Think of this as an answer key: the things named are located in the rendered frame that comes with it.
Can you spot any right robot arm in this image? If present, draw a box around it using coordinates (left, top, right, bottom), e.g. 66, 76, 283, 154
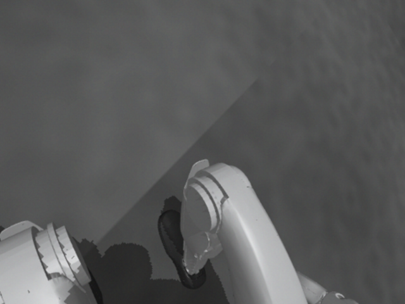
320, 291, 358, 304

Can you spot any right robot foot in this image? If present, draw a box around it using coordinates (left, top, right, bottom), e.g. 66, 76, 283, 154
158, 210, 206, 289

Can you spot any right robot hand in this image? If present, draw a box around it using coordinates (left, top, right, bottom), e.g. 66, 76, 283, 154
296, 270, 329, 304

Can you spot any left robot foot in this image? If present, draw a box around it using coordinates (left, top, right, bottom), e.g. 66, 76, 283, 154
87, 268, 104, 304

